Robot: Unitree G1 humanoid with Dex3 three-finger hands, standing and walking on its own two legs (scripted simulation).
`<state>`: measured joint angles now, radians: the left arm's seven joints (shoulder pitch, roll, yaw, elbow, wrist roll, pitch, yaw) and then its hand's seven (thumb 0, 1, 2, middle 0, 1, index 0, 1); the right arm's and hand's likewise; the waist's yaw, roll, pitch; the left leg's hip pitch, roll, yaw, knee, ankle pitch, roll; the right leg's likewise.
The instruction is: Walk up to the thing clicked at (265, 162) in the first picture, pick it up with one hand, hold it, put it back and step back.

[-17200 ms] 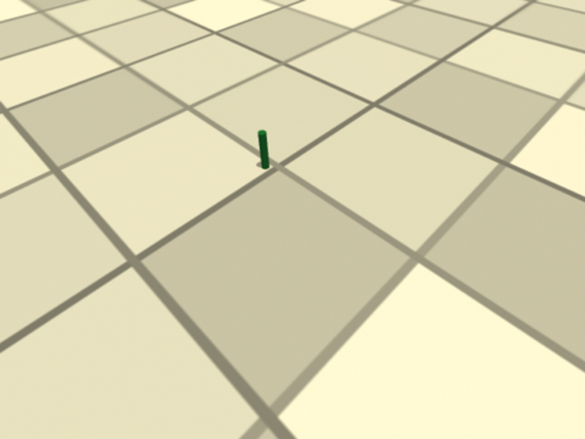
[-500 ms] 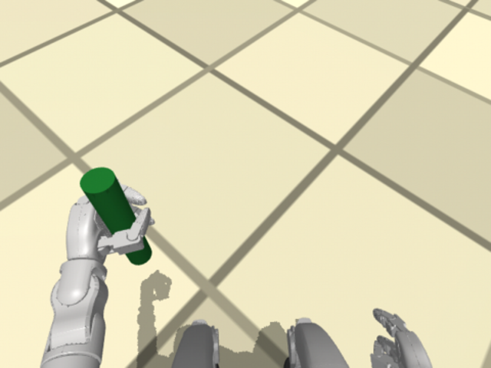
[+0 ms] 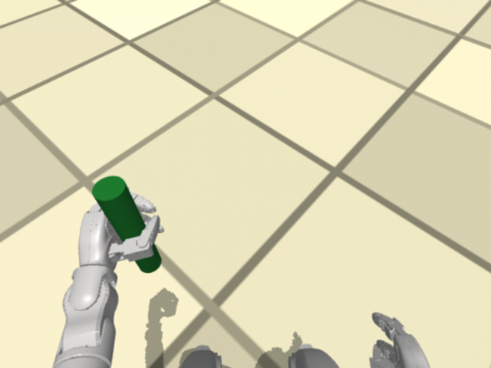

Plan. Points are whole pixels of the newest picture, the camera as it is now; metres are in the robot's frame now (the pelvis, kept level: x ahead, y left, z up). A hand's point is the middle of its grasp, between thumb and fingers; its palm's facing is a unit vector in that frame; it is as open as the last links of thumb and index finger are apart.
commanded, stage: lift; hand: left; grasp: from the side
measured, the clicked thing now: (133, 232) +0.33 +0.19 +0.03
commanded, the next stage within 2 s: hold in 0.16 s
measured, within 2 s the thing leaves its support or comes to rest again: neither
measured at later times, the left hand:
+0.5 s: hand (141, 223) +0.33 +0.17 +0.06, palm faces +0.03 -1.00 +0.00, open 5.3 cm
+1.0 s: hand (141, 218) +0.33 +0.16 +0.08, palm faces +0.03 -1.00 +0.01, open 5.3 cm
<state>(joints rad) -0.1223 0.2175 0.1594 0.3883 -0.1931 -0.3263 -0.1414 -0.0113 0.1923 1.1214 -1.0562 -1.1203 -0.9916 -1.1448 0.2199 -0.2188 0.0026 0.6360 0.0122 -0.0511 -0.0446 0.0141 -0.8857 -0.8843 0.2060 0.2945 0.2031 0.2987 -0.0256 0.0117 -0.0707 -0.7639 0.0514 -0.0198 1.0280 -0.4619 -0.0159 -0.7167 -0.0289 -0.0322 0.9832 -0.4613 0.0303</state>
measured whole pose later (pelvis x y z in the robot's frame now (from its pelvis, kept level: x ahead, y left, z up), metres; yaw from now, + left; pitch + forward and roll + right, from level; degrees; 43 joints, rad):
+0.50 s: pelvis +0.01 +0.00 +0.02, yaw +0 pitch +8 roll -1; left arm -0.12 0.20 0.15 0.42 -0.19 -0.34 -0.15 -0.01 0.19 1.12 -1.05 -1.12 -0.99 -1.15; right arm 0.22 -0.22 0.00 0.65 0.01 -0.04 -0.04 0.01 -0.90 -0.89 0.21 0.29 0.20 0.30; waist -0.02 0.01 -0.04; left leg -0.63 0.05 -0.01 0.92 -0.43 -0.02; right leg -0.58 -0.03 -0.03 0.88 -0.43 0.03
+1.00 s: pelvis +0.01 +0.00 +0.03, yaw +0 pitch +6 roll -1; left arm -0.13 0.20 0.15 0.44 -0.19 -0.34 -0.15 -0.01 0.19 1.12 -1.05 -1.13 -0.99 -1.15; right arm 0.22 -0.22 0.00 0.66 0.01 -0.03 -0.05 0.01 -0.89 -0.89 0.21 0.29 0.20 0.30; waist -0.02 0.01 -0.03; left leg -0.55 0.05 0.00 0.85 -0.40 -0.02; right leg -0.51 -0.03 -0.03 0.81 -0.40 0.03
